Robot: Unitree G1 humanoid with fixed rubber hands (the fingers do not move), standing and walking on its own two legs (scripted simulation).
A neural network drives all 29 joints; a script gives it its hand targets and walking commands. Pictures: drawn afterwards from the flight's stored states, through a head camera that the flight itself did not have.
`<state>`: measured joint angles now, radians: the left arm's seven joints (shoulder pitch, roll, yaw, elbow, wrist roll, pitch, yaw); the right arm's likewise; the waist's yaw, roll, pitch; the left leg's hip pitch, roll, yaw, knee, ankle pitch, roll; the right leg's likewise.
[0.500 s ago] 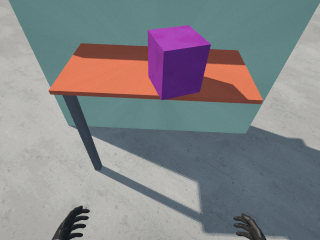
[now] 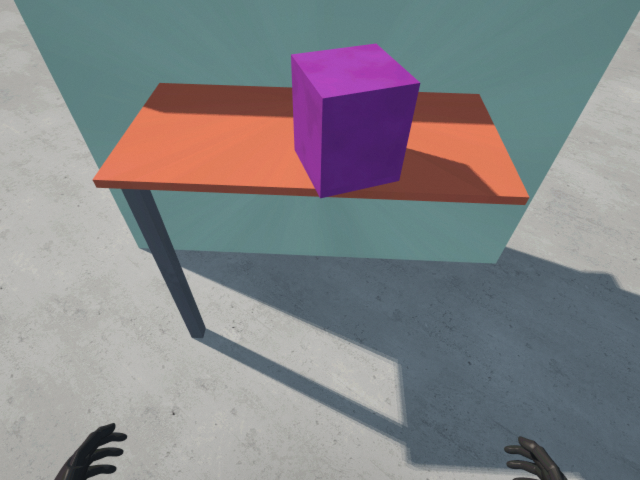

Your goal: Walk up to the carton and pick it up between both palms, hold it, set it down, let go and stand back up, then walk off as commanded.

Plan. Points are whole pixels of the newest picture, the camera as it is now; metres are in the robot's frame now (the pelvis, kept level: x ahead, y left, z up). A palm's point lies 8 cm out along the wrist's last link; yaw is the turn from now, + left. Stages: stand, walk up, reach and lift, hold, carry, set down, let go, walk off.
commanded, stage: stand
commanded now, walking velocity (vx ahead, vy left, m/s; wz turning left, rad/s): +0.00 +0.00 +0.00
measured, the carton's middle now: (348, 121) +0.75 -0.03 +0.07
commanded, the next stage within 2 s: none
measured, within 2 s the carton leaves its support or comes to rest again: neither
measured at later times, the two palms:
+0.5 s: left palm out of the picture +0.12 +0.30 -0.07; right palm out of the picture +0.11 -0.31 -0.08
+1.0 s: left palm out of the picture +0.10 +0.31 -0.07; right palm out of the picture +0.09 -0.30 -0.08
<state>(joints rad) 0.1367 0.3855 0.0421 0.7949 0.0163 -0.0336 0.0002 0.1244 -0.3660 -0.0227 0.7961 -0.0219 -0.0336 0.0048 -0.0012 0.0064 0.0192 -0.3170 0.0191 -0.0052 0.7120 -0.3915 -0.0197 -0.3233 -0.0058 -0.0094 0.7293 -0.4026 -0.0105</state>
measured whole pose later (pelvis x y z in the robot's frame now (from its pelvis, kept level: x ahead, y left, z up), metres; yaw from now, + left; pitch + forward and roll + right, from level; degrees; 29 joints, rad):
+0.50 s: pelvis +0.00 -0.01 +0.02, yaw +0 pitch -1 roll +0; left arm 0.10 0.38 0.02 0.95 0.01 -0.03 -0.01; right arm 0.11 -0.38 -0.01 0.96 -0.01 -0.02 0.00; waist 0.00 0.01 0.04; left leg -0.21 0.04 -0.02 0.52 -0.29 -0.04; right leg -0.21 0.01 -0.02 0.53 -0.30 -0.02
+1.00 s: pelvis -0.01 +0.00 +0.03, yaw +0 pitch -2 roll +0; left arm 0.09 0.39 0.02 1.04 0.01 -0.03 -0.01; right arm 0.11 -0.37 -0.01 1.05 -0.02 -0.03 0.00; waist 0.00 0.00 0.03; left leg -0.14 0.02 0.00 0.38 -0.21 -0.02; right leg -0.14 0.00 -0.01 0.38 -0.21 0.00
